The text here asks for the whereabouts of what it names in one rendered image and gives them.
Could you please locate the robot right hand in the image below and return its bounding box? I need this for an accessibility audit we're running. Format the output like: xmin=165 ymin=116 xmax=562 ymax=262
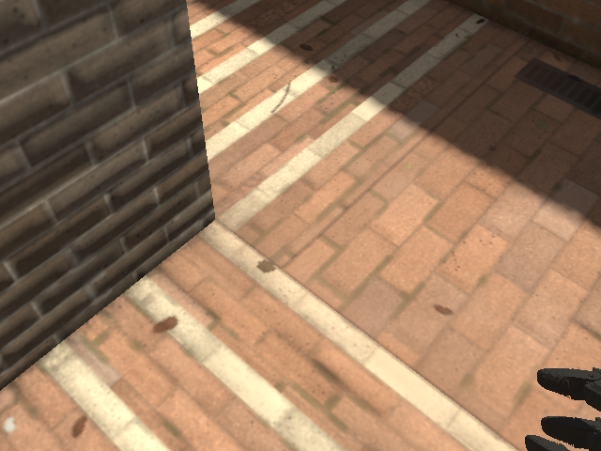
xmin=525 ymin=367 xmax=601 ymax=451

